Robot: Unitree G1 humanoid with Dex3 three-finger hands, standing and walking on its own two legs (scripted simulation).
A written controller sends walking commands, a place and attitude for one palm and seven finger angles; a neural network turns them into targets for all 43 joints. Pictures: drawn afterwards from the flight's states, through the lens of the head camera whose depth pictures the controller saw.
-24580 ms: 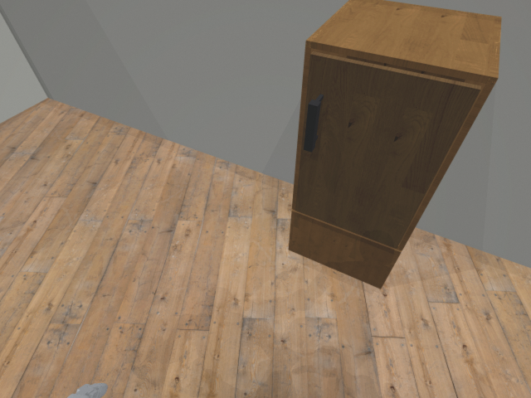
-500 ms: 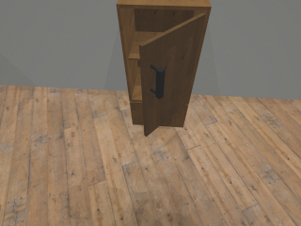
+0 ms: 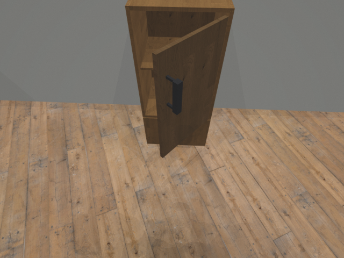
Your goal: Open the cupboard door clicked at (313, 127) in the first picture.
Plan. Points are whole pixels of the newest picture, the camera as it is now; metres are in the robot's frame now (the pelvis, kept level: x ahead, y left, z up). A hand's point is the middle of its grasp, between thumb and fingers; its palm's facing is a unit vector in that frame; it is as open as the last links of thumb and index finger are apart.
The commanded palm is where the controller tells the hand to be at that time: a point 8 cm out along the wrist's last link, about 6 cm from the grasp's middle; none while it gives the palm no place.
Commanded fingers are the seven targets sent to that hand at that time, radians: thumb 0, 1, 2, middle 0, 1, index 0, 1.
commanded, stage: walk to a spot facing it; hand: left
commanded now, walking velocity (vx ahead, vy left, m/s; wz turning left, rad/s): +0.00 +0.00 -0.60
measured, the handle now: (173, 94) +0.65 +0.04 -0.04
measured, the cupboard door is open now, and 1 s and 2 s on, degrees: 48 48 48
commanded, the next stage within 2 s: none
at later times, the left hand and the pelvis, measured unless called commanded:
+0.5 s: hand out of the picture +0.07 +0.17 -0.17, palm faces -0.20 -0.94 -0.27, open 7.4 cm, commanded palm none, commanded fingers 0.00 0.90 0.90 -0.20 -0.30 -0.20 -0.30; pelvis -0.01 -0.02 +0.00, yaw -16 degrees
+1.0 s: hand (137, 233) +0.21 +0.12 -0.17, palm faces -0.55 -0.78 -0.30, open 7.4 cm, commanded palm none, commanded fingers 0.00 0.90 0.90 -0.20 -0.30 -0.20 -0.30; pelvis -0.01 -0.01 -0.02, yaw -35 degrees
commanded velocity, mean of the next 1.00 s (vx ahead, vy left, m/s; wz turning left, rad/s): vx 0.00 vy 0.00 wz -0.60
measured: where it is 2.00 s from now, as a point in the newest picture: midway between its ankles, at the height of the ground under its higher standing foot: outside the picture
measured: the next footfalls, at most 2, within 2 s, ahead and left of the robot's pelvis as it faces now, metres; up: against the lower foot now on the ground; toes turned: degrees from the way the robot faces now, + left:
left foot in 0.64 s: +0.08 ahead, +0.12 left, +0.00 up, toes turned -24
right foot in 0.94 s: -0.03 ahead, -0.14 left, +0.00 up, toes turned -35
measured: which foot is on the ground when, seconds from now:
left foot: down 0.00-0.24, up 0.26-0.62, down 0.64-0.94, up 0.96-1.00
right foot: down 0.00-0.64, up 0.66-0.92, down 0.94-1.00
